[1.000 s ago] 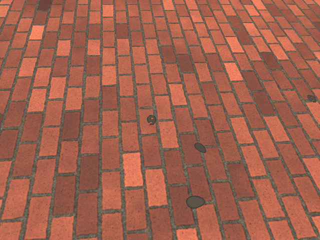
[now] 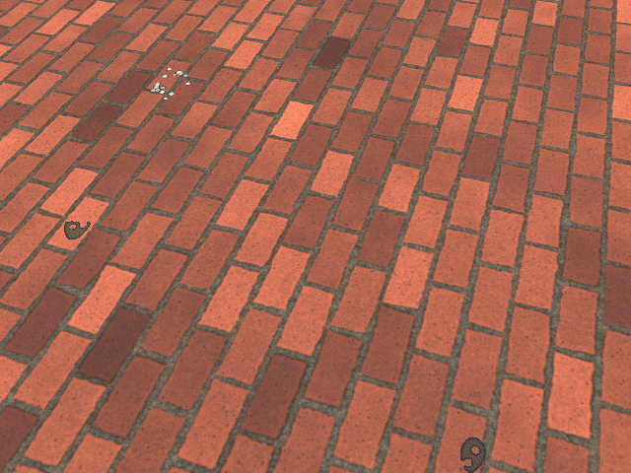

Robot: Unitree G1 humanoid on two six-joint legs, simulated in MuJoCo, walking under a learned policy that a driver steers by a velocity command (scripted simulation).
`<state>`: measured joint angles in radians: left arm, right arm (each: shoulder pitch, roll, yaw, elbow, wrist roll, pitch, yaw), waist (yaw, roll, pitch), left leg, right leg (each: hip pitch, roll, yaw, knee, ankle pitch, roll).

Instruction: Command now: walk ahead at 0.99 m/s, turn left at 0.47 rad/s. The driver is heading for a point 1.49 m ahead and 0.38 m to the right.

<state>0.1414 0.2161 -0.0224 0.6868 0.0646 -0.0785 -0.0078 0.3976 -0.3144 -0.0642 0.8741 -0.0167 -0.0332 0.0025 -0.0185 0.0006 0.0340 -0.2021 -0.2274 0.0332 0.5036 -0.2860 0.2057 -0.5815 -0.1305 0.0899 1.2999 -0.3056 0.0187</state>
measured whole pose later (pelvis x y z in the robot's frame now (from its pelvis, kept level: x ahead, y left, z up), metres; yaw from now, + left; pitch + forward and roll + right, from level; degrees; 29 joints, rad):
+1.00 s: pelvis +0.94 -0.08 +0.00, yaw -26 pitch +2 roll +2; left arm 0.00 0.35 0.06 0.63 0.03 0.00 -0.09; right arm 0.50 -0.33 -0.06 0.92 -0.02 -0.11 -0.01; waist -0.07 -0.04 0.01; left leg 0.13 0.00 0.26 0.24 -0.39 -0.04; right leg -0.79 -0.07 -0.09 0.96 -0.05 -0.12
